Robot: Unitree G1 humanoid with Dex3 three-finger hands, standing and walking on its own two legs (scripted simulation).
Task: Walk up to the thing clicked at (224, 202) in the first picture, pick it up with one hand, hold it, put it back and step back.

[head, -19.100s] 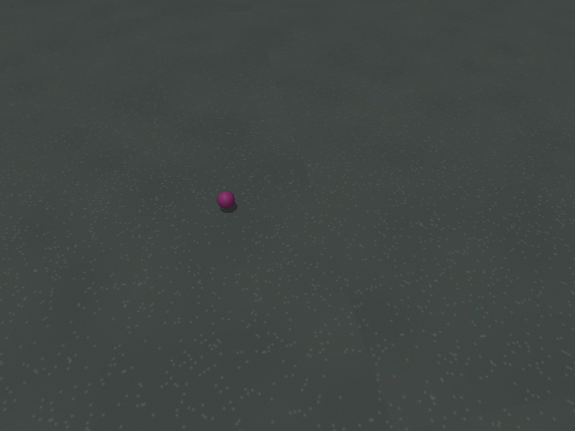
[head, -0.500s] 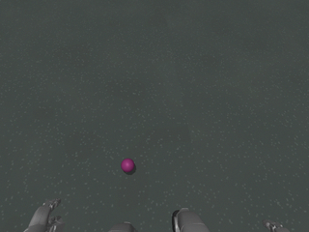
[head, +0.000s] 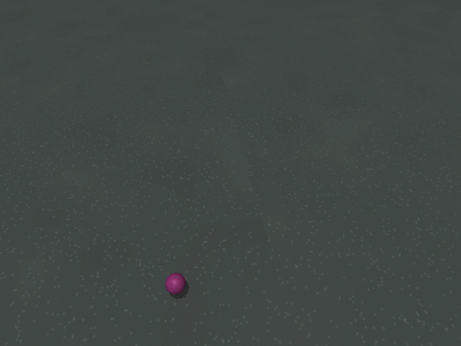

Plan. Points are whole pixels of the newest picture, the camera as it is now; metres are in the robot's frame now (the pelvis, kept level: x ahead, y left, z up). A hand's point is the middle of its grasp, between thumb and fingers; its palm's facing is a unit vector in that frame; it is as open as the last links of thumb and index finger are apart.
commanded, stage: walk up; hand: left
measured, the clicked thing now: (175, 283) +0.50 +0.24 -0.72
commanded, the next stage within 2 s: stand in 1.20 s
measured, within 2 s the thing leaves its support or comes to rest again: neither
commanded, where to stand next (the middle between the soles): +0.13 +0.00 m, yaw +1 degrees
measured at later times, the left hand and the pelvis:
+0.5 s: hand out of the picture +0.10 +0.32 -0.16, palm faces +0.03 -0.91 -0.41, open 7.4 cm; pelvis +0.01 +0.04 -0.01, yaw +3 degrees
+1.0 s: hand out of the picture +0.05 +0.28 -0.14, palm faces +0.02 -0.95 -0.32, open 7.4 cm; pelvis +0.01 +0.02 +0.02, yaw +2 degrees
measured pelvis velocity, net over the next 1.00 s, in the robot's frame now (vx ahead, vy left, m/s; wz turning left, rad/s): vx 0.01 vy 0.02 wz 0.04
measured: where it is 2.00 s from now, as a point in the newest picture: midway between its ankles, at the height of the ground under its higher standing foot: outside the picture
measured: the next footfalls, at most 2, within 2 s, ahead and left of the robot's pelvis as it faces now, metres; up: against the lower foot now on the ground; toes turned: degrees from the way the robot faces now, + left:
left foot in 0.36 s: +0.11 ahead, +0.14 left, +0.00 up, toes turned +1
right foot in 0.64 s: +0.03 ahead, -0.08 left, +0.00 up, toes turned +2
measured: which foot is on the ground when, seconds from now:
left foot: up 0.00-0.34, down 0.36-1.00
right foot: down 0.00-0.38, up 0.40-0.62, down 0.64-1.00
